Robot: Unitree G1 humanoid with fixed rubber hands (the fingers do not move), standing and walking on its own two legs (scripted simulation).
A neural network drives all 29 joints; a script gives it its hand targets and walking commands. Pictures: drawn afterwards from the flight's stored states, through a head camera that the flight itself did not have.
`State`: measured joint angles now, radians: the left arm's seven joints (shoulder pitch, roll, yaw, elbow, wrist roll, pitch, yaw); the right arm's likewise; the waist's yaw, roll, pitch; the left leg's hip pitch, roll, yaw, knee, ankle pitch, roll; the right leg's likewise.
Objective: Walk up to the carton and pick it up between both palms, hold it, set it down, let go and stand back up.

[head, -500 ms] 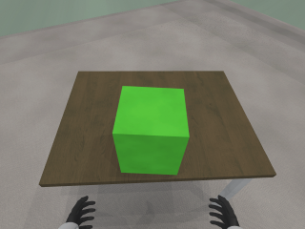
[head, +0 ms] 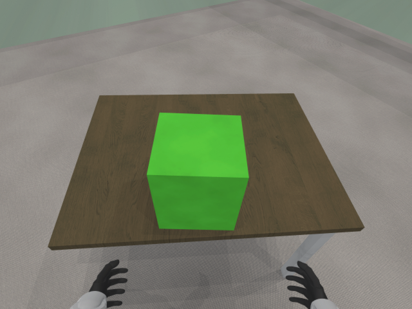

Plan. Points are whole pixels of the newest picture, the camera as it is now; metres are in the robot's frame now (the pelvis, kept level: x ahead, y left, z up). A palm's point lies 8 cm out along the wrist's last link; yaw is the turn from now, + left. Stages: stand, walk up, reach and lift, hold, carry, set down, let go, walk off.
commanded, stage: set down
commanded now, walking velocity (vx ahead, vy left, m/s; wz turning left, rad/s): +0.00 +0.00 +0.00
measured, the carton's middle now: (198, 174) +0.46 +0.03 -0.06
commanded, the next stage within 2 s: let go in 0.64 s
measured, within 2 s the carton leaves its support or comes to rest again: neither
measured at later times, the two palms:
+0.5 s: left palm out of the picture +0.15 +0.22 -0.09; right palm (312, 305) +0.15 -0.20 -0.09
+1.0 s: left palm (92, 301) +0.16 +0.23 -0.08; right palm (318, 294) +0.17 -0.22 -0.08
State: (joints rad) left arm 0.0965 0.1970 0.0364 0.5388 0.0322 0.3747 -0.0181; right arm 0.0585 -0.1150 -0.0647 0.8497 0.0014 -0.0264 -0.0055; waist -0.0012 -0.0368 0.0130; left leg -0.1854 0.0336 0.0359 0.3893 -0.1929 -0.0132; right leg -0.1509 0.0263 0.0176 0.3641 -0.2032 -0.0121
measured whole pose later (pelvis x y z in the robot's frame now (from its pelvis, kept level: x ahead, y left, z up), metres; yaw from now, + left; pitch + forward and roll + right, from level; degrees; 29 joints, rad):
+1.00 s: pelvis +0.00 +0.00 +0.00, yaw +0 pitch -3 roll +0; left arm 0.19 0.20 0.02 0.42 0.05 0.30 0.00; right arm 0.09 -0.13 -0.10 0.82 -0.04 -0.12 0.04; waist 0.01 -0.05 0.02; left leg -0.14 0.02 0.04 0.39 -0.20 0.00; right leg -0.11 0.01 0.02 0.38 -0.22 -0.01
